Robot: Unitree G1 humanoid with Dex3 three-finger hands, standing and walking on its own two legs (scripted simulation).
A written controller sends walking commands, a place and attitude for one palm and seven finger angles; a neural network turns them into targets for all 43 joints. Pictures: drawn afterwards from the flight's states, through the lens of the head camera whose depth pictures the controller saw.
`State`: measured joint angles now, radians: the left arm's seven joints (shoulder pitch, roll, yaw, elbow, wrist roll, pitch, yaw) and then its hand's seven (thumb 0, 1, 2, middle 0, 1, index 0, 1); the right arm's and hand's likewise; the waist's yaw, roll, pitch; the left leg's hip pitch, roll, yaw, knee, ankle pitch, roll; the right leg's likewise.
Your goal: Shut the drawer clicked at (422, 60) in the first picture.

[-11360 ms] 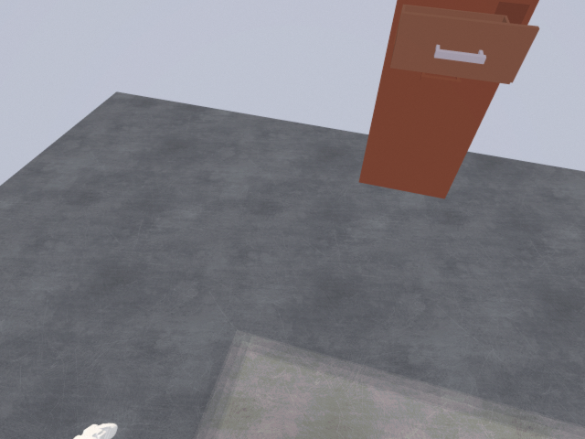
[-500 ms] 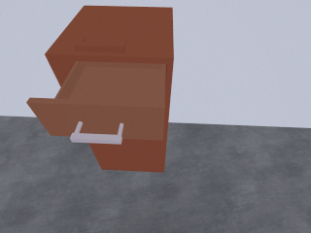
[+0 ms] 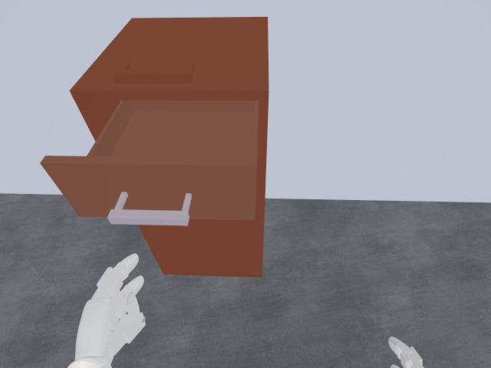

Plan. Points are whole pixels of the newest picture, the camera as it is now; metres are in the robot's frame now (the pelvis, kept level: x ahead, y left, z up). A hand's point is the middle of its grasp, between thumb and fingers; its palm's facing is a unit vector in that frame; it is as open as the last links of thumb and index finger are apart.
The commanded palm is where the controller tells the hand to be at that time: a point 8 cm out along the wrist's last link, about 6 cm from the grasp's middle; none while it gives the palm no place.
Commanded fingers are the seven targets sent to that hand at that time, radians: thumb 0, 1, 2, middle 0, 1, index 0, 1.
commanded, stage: raise the hand and make a fist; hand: left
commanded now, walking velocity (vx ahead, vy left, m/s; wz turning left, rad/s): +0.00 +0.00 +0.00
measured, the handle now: (152, 208) +0.39 +0.20 +0.03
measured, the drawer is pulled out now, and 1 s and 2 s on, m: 0.20 0.20 0.20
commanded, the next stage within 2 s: bring the fist close to the handle in 1.68 s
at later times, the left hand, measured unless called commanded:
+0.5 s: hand (143, 326) +0.18 +0.16 +0.03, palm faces -0.07 -1.00 -0.05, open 4.3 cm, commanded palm +0.15 +0.22 +0.04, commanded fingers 0.00 0.90 0.90 -0.94 -1.10 -0.94 -1.10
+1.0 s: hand (126, 299) +0.20 +0.17 +0.09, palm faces +0.01 -1.00 -0.06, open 3.1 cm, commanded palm +0.16 +0.22 +0.10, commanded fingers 0.00 0.90 0.90 -1.40 -1.60 -1.40 -1.60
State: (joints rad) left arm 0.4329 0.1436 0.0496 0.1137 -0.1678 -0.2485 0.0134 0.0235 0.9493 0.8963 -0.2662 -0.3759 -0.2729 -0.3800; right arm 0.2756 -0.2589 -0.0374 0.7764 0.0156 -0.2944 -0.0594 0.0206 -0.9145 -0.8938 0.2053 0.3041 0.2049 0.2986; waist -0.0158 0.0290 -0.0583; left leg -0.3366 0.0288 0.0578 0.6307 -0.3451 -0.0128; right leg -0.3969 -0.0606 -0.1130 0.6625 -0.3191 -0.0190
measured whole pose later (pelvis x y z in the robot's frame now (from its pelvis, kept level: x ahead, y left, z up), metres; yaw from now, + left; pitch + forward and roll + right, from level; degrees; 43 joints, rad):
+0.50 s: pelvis -0.03 +0.00 -0.04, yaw +1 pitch +8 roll -1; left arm 0.39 0.21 0.09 -0.12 -0.23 -0.29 -0.26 0.01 0.90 0.90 -0.75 -0.89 -0.75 -0.90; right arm 0.24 -0.17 0.06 0.56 0.03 -0.22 -0.05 0.01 -0.90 -0.89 0.21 0.30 0.21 0.30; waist 0.01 0.03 -0.08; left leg -0.66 0.06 0.01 1.00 -0.48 -0.02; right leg -0.68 -0.06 -0.14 0.96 -0.42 -0.03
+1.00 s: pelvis +0.00 +0.02 -0.02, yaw +1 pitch +4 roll -1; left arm 0.49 0.19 0.05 -0.34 -0.19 -0.18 -0.14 0.01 0.90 0.90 -1.25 -1.43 -1.25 -1.44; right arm 0.23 -0.23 0.03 0.53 0.03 -0.28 -0.04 0.01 -0.90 -0.89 0.20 0.30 0.20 0.30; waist 0.03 0.03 -0.07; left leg -0.43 0.04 0.04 0.81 -0.44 0.01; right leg -0.46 -0.06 -0.12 0.78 -0.38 0.00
